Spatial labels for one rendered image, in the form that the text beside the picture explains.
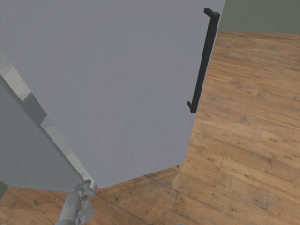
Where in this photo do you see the left robot hand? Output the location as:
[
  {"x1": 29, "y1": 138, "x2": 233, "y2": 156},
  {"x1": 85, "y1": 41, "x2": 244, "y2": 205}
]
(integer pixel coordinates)
[{"x1": 58, "y1": 179, "x2": 95, "y2": 225}]

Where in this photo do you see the fridge door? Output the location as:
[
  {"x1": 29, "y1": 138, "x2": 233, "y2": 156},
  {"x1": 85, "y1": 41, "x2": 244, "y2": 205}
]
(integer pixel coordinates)
[{"x1": 0, "y1": 0, "x2": 226, "y2": 189}]

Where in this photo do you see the handle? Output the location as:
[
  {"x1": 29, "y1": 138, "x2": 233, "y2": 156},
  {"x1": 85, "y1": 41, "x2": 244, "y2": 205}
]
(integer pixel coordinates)
[{"x1": 187, "y1": 7, "x2": 220, "y2": 113}]

